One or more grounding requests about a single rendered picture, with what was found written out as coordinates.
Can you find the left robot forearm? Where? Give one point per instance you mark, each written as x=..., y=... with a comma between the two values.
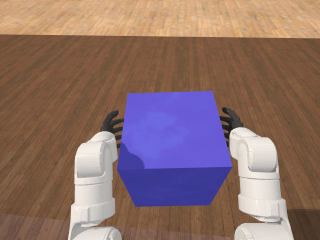
x=93, y=175

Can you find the left robot upper arm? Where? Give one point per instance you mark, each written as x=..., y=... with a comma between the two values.
x=97, y=233

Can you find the right robot forearm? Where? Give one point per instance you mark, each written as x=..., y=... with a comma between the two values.
x=258, y=169

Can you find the right robot upper arm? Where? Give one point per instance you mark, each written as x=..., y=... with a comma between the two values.
x=261, y=231

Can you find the robot left hand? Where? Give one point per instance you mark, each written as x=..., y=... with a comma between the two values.
x=108, y=125

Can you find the carton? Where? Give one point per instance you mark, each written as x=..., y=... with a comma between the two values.
x=173, y=150

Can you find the robot right hand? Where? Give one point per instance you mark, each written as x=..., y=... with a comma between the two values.
x=234, y=122

